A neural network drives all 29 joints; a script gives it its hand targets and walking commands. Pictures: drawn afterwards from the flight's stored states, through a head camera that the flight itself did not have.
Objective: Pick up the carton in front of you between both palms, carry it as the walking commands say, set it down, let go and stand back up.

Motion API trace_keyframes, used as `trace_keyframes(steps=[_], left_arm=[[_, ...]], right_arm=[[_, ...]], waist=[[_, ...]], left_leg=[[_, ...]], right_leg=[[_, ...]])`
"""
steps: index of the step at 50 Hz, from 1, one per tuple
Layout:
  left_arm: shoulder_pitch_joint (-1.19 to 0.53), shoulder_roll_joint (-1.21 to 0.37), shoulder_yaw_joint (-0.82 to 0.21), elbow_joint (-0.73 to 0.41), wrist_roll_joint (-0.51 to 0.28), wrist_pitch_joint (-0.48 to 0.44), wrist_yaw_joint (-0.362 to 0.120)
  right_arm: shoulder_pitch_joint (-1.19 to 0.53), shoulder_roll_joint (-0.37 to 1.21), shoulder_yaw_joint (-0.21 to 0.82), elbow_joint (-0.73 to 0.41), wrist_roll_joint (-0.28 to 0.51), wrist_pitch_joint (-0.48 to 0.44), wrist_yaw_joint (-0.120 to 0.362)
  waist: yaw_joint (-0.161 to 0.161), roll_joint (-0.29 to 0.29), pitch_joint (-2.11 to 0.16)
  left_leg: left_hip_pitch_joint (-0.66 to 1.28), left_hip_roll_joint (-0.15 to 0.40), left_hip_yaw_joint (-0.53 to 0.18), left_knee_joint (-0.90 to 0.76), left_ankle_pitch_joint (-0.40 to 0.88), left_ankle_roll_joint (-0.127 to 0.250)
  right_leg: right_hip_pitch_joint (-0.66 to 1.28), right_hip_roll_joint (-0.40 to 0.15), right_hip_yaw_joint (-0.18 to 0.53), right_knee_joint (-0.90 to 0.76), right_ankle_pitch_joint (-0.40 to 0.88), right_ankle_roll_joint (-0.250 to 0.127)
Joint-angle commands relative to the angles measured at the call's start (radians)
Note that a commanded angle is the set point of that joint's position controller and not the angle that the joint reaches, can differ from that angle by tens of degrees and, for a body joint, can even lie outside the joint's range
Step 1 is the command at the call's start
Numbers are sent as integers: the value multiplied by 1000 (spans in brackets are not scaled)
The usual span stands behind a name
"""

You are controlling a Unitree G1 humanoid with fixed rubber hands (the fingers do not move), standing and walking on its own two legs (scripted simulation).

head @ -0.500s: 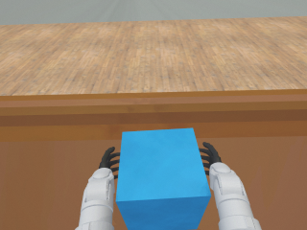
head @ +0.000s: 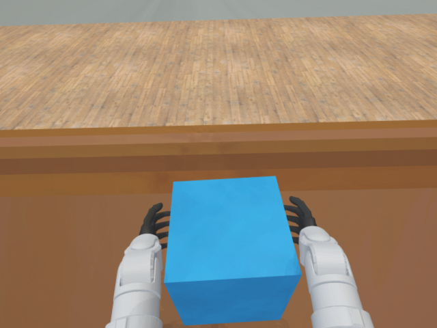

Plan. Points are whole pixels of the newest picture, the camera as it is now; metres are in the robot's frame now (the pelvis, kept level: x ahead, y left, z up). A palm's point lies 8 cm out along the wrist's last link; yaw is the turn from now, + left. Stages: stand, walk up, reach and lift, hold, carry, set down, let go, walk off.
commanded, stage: reach and lift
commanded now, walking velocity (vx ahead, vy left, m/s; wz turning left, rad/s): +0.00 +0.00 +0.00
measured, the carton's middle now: (228, 253) +0.30 +0.00 -0.05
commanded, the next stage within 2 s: hold in 0.40 s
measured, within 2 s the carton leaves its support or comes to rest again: neither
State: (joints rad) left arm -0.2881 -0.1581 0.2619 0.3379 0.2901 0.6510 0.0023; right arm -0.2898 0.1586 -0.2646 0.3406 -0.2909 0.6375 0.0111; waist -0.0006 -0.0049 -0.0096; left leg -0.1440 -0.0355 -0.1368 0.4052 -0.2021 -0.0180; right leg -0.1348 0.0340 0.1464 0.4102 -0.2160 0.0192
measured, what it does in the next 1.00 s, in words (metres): stands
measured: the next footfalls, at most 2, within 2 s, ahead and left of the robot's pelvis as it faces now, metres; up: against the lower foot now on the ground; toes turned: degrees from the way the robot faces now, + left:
right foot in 1.58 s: +0.20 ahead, -0.11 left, +0.00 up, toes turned -10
left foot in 1.94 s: +0.57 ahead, +0.07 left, +0.00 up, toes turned +9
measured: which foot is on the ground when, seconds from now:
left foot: down 0.00-1.00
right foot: down 0.00-1.00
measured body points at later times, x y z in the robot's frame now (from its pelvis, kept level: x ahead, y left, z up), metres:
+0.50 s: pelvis +0.00 +0.00 +0.00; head -0.04 +0.00 +0.45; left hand +0.30 +0.15 +0.04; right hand +0.30 -0.15 +0.04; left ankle +0.02 +0.13 -0.74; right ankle +0.01 -0.13 -0.74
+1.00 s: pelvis -0.01 +0.00 +0.00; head -0.05 +0.00 +0.45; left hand +0.30 +0.15 +0.04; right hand +0.30 -0.15 +0.05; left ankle +0.02 +0.13 -0.74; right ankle +0.01 -0.13 -0.74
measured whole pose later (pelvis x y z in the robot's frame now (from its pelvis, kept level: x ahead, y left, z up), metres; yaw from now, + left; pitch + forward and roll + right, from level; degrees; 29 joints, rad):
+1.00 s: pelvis -0.01 +0.00 +0.00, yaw +0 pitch -7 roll +0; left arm -0.30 -0.16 0.25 0.26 0.29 0.76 0.00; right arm -0.30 0.16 -0.25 0.26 -0.29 0.75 0.02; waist 0.00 0.00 0.01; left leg -0.06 -0.03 -0.13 0.37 -0.18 -0.02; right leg -0.05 0.03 0.14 0.37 -0.20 0.02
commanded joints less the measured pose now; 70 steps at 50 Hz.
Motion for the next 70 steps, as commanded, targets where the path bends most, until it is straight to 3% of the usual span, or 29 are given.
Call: trace_keyframes(steps=[1, 19, 25, 32, 51, 52, 54, 55, 59, 61, 63, 64, 65, 66, 67, 68, 69, 70], left_arm=[[-473, -949, -559, -34, -253, -26, -249], [-447, -924, -576, -100, -270, 15, -249], [-447, -928, -645, -192, -313, 53, -244], [-465, -891, -567, -125, -268, 87, -248], [-523, -920, -573, -112, -275, 79, -250], [-530, -921, -581, -125, -285, 83, -248], [-534, -918, -603, -162, -303, 88, -240], [-545, -919, -624, -188, -318, 93, -235], [-549, -904, -727, -306, -393, 153, -214], [-546, -881, -772, -358, -433, 207, -204], [-552, -861, -800, -397, -470, 270, -194], [-542, -845, -805, -406, -485, 302, -189], [-513, -826, -804, -417, -496, 332, -181], [-484, -810, -799, -431, -500, 357, -171], [-463, -812, -805, -466, -508, 382, -159], [-459, -814, -815, -512, -518, 406, -148], [-453, -821, -826, -553, -528, 428, -141], [-455, -828, -842, -606, -547, 452, -141]], right_arm=[[-453, 948, 552, -14, 245, -15, 245], [-425, 937, 572, -82, 262, 29, 238], [-421, 939, 634, -173, 298, 68, 230], [-446, 901, 561, -111, 259, 102, 239], [-504, 916, 560, -95, 261, 91, 246], [-509, 914, 568, -112, 277, 94, 242], [-512, 915, 587, -143, 287, 99, 232], [-520, 914, 606, -171, 297, 105, 226], [-505, 894, 698, -290, 363, 166, 194], [-494, 858, 740, -351, 396, 222, 175], [-506, 832, 776, -398, 430, 286, 164], [-515, 820, 791, -416, 447, 320, 159], [-519, 821, 810, -438, 471, 354, 155], [-531, 828, 830, -467, 504, 384, 157], [-532, 841, 851, -493, 541, 411, 159], [-519, 855, 865, -517, 574, 431, 162], [-496, 868, 873, -533, 598, 449, 164], [-470, 877, 873, -540, 601, 463, 159]], waist=[[2, 7, -267], [3, 1, -232], [-4, 2, -272], [0, 2, -137], [-4, 5, -198], [1, 26, -218], [0, 28, -220], [-1, 25, -202], [-5, 75, -267], [-9, 105, -277], [-5, 53, -238], [4, -40, -227], [16, -183, -226], [24, -259, -190], [24, -245, -175], [17, -194, -208], [7, -140, -267], [0, -52, -326]], left_leg=[[112, -66, 75, -56, 208, -3], [129, -70, 75, -77, 212, -3], [170, -70, 71, -90, 265, -7], [123, -65, 79, -114, 85, 4], [143, -63, 79, -99, 113, -2], [36, 114, 51, -10, -5, 10], [-60, 104, 8, -58, -399, 26], [-93, 106, 0, -64, -496, 34], [-64, 165, -22, -50, -393, 64], [-75, 189, -46, -67, -443, 82], [-157, 167, 11, 5, -429, 66], [-244, 126, 94, 119, -359, 39], [-355, 75, 198, 285, -272, 8], [-464, 54, 253, 290, -284, -8], [-474, 55, 260, 216, -295, -4], [-378, 51, 274, 130, -242, 2], [-203, 51, 281, 64, -164, 8], [-69, 71, 247, 11, -113, 18]], right_leg=[[67, 71, -82, -61, 215, 3], [97, 70, -77, -83, 235, 6], [141, 69, -73, -95, 293, 8], [79, 62, -83, -122, 102, -2], [91, 63, -89, -104, 125, -1], [-19, -105, -56, -13, 8, -11], [-88, -82, -25, -30, -362, -20], [-130, -77, -29, -20, -457, -21], [-172, -62, -126, 111, -251, -16], [-193, -56, -153, 115, -269, -14], [-164, -108, -98, 38, -320, -29], [-97, -173, -6, -19, -345, -56], [-4, -250, 124, -99, -334, -103], [69, -309, 219, -121, -208, -152], [90, -317, 221, -101, -68, -178], [72, -296, 150, -47, 44, -171], [-1, -256, 42, 33, 80, -141], [-44, -185, -117, 149, 121, -91]])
